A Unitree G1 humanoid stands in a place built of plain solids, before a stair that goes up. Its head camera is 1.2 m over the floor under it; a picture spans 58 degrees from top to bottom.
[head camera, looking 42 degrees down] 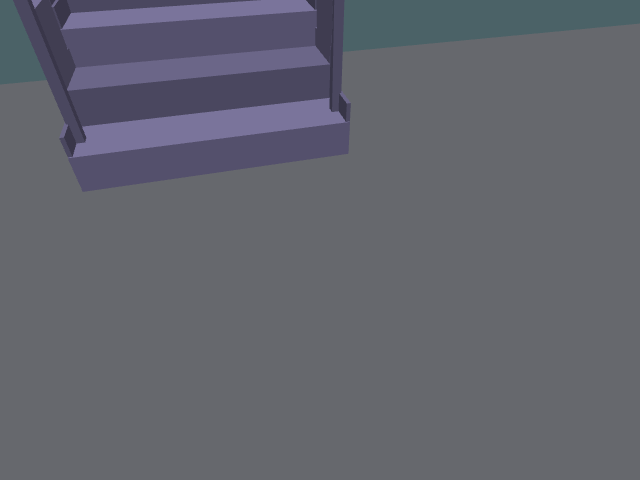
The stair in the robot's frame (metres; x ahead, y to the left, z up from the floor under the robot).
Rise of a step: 0.18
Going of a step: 0.30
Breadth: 1.32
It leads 15 degrees to the left of straight ahead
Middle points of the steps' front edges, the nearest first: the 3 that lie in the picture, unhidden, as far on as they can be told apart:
1.84 0.48 0.18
2.13 0.56 0.37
2.42 0.64 0.55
